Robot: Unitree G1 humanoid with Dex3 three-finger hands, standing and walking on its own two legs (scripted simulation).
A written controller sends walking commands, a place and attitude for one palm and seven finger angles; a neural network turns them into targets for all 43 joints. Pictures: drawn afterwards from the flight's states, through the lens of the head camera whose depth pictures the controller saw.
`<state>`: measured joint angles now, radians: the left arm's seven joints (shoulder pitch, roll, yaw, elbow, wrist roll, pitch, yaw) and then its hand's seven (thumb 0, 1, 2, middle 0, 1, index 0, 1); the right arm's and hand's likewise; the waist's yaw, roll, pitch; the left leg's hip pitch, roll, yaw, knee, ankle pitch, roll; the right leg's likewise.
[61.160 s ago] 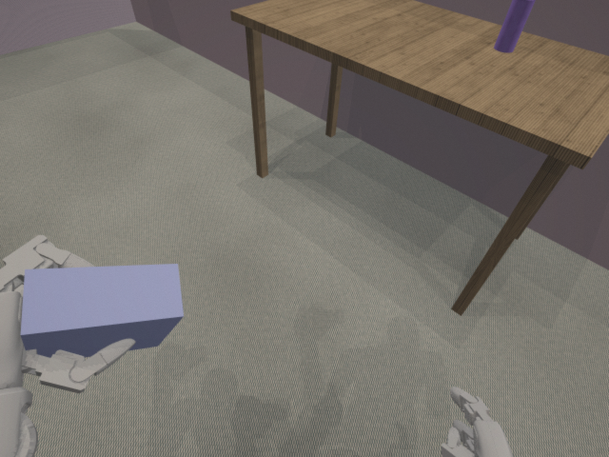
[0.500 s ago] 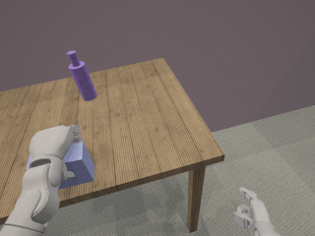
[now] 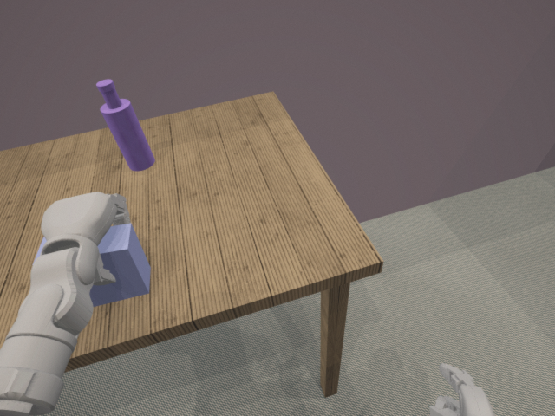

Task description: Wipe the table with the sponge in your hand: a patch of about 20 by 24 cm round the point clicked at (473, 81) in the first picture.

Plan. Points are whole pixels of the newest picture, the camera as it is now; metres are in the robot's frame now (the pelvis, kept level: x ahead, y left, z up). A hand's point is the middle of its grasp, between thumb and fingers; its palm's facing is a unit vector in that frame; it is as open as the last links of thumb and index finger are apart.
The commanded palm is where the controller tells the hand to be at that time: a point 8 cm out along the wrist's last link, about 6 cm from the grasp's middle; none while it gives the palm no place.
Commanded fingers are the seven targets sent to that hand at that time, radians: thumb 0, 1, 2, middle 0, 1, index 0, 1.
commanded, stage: wipe forward along the first lane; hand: left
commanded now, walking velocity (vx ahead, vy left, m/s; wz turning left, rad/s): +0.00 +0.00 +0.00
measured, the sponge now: (104, 276) +0.29 +0.32 +0.05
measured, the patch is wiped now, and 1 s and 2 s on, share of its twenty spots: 1.00 1.00 1.00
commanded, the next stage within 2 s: slide across to the middle lane in 0.98 s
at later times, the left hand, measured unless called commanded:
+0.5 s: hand (98, 217) +0.36 +0.34 +0.11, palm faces -0.09 +0.00 -1.00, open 9.7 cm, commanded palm +0.35 +0.34 +0.14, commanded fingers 0.00 0.10 1.30 -1.20 -1.60 -1.20 -1.60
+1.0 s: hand (97, 201) +0.40 +0.36 +0.11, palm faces -0.11 +0.01 -0.99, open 9.7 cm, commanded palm +0.39 +0.36 +0.14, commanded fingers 0.00 0.10 1.30 -1.20 -1.60 -1.20 -1.60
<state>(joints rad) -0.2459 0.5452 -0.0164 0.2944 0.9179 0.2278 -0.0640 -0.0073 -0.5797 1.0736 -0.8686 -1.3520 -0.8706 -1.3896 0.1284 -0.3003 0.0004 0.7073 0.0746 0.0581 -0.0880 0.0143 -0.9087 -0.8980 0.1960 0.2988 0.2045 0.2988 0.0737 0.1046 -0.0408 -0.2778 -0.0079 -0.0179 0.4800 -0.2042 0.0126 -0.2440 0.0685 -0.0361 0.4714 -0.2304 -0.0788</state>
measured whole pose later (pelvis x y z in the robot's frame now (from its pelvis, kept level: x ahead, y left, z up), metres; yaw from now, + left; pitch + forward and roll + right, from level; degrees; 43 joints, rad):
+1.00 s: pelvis +0.01 +0.02 +0.00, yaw +0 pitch +7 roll -1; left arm -0.65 0.64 0.02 0.85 1.00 0.05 -0.02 -0.01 -0.61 1.10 -0.86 -1.35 -0.87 -1.43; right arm 0.22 -0.30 -0.01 0.71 0.10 0.10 -0.07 0.01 -0.91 -0.90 0.20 0.30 0.21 0.30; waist 0.01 0.07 -0.09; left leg -0.43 -0.02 -0.02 0.53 -0.22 0.03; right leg -0.38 0.06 -0.04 0.49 -0.23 -0.05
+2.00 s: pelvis +0.06 +0.04 +0.00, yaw +1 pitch +6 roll -1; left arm -0.58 0.44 -0.18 0.49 0.97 0.41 -0.01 -0.01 -0.51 1.04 -0.79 -1.41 -0.80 -1.49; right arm 0.12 -0.28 0.00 0.68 0.08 0.16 -0.01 0.01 -0.91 -0.90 0.20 0.30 0.20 0.30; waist 0.03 0.08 -0.09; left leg -0.30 -0.06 -0.03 0.46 -0.26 0.05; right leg -0.25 0.02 -0.03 0.42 -0.28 -0.03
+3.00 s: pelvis +0.04 +0.03 +0.00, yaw +0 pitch +2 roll +0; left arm -0.22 0.38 -0.24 0.07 0.97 0.58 0.03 0.01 -0.47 1.03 -0.73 -1.49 -0.76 -1.52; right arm 0.05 -0.28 0.03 0.63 0.10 0.15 0.01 0.01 -0.91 -0.90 0.19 0.30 0.20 0.30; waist 0.07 0.11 -0.08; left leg -0.23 -0.04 0.00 0.46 -0.26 0.04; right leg -0.20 0.04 -0.01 0.46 -0.29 -0.04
